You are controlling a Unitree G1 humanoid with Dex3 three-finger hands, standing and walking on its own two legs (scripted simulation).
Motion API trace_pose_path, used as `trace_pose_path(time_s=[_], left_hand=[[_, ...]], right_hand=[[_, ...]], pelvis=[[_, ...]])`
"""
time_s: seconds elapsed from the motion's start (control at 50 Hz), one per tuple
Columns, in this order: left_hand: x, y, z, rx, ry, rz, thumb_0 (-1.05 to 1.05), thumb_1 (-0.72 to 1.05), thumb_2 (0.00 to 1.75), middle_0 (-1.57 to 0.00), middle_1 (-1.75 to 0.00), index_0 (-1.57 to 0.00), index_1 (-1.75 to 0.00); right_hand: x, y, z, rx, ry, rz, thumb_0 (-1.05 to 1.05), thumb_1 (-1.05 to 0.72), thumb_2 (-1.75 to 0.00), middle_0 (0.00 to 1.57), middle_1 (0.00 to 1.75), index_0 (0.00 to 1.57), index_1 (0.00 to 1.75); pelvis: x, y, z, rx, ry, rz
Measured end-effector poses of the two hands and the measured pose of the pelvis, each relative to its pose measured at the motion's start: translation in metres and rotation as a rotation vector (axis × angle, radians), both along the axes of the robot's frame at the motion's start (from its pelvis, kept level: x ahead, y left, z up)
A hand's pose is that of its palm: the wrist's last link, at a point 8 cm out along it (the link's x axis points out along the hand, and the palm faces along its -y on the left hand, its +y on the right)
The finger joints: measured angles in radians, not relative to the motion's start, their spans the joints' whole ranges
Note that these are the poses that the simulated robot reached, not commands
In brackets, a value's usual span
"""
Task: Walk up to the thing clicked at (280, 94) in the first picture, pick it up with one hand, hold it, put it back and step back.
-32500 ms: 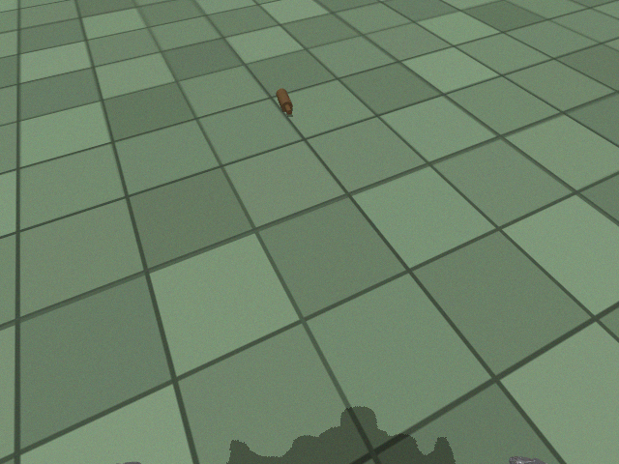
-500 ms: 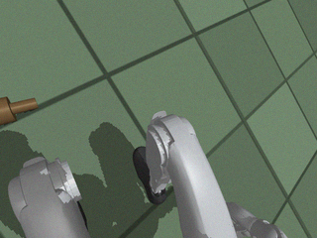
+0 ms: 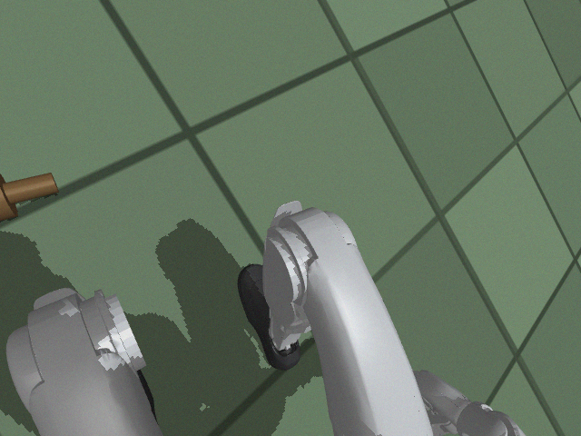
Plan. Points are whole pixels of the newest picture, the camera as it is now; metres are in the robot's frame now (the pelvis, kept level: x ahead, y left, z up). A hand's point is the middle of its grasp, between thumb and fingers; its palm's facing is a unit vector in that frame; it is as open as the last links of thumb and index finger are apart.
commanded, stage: open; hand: left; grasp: from above
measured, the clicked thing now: out of the picture +0.46 +0.26 -0.27
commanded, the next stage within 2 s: withdraw in 0.32 s
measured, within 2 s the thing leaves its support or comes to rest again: neither
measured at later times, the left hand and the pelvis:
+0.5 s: hand out of the picture +0.45 +0.28 -0.24, palm faces -0.45 -0.12 -0.89, open 12.6 cm; pelvis +0.00 +0.00 +0.00, yaw +0 degrees
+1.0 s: hand out of the picture +0.44 +0.31 -0.06, palm faces -0.47 -0.09 -0.88, open 13.4 cm; pelvis +0.00 -0.01 +0.07, yaw +7 degrees
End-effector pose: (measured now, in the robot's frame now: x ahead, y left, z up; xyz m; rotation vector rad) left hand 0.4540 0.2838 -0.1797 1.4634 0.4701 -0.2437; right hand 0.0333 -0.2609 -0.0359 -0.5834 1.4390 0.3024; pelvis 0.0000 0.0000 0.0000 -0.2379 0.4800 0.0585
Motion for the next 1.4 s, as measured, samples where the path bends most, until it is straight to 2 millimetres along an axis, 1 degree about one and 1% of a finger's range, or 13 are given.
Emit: trace_pose_path(time_s=[0.3,0.44,0.58,0.68,0.78,0.9,0.96,1.0,1.04,1.1,1.2,1.3,1.4], left_hand=[[0.001,0.004,-0.003,-0.012,0.014,0.025,0.00,-0.27,0.91,-0.31,-0.86,-0.29,-0.89],[-0.003,0.006,-0.001,-0.010,0.022,0.013,0.00,-0.29,0.93,-0.26,-0.92,-0.25,-0.94],[0.002,0.005,0.006,-0.017,-0.033,0.014,0.00,-0.35,0.92,-0.21,-0.94,-0.22,-0.94],[0.011,0.010,0.034,0.008,-0.130,0.040,0.00,-0.39,0.92,-0.20,-0.93,-0.20,-0.94],[0.015,0.021,0.090,0.069,-0.203,0.074,0.00,-0.41,0.94,-0.20,-0.93,-0.19,-0.94],[0.004,0.035,0.155,0.141,-0.097,0.127,0.00,-0.42,0.95,-0.20,-0.93,-0.19,-0.95],[-0.005,0.032,0.174,0.116,-0.009,0.148,0.00,-0.42,0.95,-0.21,-0.94,-0.19,-0.96],[-0.009,0.026,0.178,0.090,0.052,0.134,0.00,-0.43,0.96,-0.21,-0.94,-0.18,-0.97],[-0.013,0.017,0.177,0.063,0.101,0.102,0.00,-0.43,0.97,-0.21,-0.95,-0.18,-0.97],[-0.019,0.003,0.167,0.014,0.138,0.040,0.00,-0.43,0.97,-0.21,-0.95,-0.19,-0.98],[-0.026,-0.012,0.140,-0.037,0.095,-0.073,0.00,-0.41,0.95,-0.23,-0.93,-0.21,-0.96],[-0.027,-0.005,0.114,-0.013,0.017,-0.091,0.00,-0.41,0.95,-0.23,-0.92,-0.21,-0.95],[-0.023,0.013,0.101,0.042,-0.046,-0.015,0.00,-0.42,0.94,-0.21,-0.92,-0.20,-0.94]], right_hand=[[-0.004,0.001,0.002,-0.007,0.015,-0.020,0.00,-0.91,-0.90,0.20,0.30,0.20,0.30],[-0.006,0.001,0.001,-0.011,0.016,-0.018,0.00,-0.90,-0.90,0.20,0.30,0.20,0.30],[-0.006,0.000,0.002,-0.015,-0.002,-0.030,0.00,-0.91,-0.90,0.20,0.30,0.20,0.30],[-0.003,-0.002,0.002,0.007,-0.006,-0.070,0.00,-0.92,-0.90,0.20,0.30,0.20,0.30],[0.013,-0.005,-0.005,0.042,-0.041,-0.161,0.00,-0.92,-0.90,0.21,0.30,0.20,0.30],[0.049,-0.007,-0.010,0.086,-0.119,-0.228,0.00,-0.92,-0.91,0.20,0.30,0.20,0.30],[0.063,-0.007,-0.006,0.093,-0.153,-0.224,0.00,-0.92,-0.91,0.20,0.30,0.20,0.30],[0.069,-0.009,-0.003,0.084,-0.174,-0.214,0.00,-0.92,-0.91,0.20,0.30,0.20,0.30],[0.072,-0.013,0.002,0.062,-0.189,-0.202,0.00,-0.93,-0.91,0.20,0.30,0.20,0.30],[0.071,-0.022,0.008,0.011,-0.195,-0.184,0.00,-0.93,-0.91,0.20,0.30,0.20,0.30],[0.057,-0.039,0.009,-0.083,-0.162,-0.173,0.00,-0.92,-0.91,0.20,0.30,0.20,0.30],[0.042,-0.046,0.001,-0.139,-0.125,-0.189,0.00,-0.92,-0.90,0.20,0.30,0.20,0.30],[0.029,-0.038,-0.011,-0.130,-0.084,-0.214,0.00,-0.92,-0.90,0.20,0.30,0.20,0.30]], pelvis=[[0.001,0.000,0.001,-0.002,0.008,-0.001],[0.000,-0.001,0.001,0.002,0.001,0.001],[-0.001,-0.001,0.002,0.002,0.000,-0.001],[0.002,-0.002,0.006,0.012,0.032,0.002],[0.010,-0.002,0.018,0.027,0.103,0.011],[0.009,-0.002,0.046,0.072,0.135,0.035],[0.004,-0.004,0.059,0.095,0.128,0.049],[0.000,-0.006,0.066,0.108,0.120,0.056],[-0.004,-0.009,0.071,0.116,0.110,0.061],[-0.009,-0.014,0.072,0.122,0.100,0.064],[-0.009,-0.019,0.060,0.119,0.098,0.063],[-0.007,-0.019,0.043,0.116,0.097,0.058],[-0.003,-0.016,0.033,0.108,0.117,0.053]])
